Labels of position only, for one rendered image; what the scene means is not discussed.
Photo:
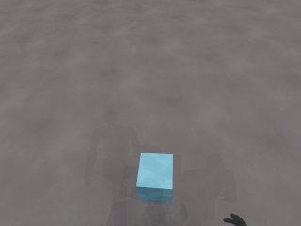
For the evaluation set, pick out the carton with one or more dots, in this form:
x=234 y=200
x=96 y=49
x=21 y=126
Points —
x=155 y=177

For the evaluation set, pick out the right robot hand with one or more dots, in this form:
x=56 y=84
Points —
x=237 y=221

